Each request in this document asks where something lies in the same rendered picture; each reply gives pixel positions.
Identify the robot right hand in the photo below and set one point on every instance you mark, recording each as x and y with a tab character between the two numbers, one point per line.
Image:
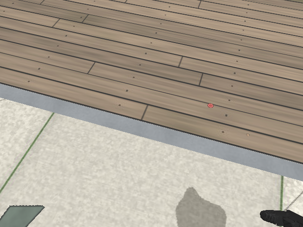
282	218

